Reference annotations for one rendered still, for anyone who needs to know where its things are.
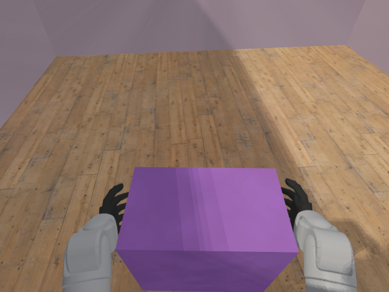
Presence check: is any robot right hand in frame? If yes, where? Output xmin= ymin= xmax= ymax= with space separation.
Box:
xmin=281 ymin=178 xmax=312 ymax=232

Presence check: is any carton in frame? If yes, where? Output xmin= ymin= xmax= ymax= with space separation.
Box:
xmin=115 ymin=167 xmax=299 ymax=292

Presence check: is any left robot forearm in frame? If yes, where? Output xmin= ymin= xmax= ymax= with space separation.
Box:
xmin=62 ymin=214 xmax=118 ymax=292

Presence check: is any right robot forearm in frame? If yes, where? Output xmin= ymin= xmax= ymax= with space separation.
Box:
xmin=294 ymin=210 xmax=357 ymax=292

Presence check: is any robot left hand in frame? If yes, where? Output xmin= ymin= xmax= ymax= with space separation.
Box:
xmin=99 ymin=183 xmax=129 ymax=234

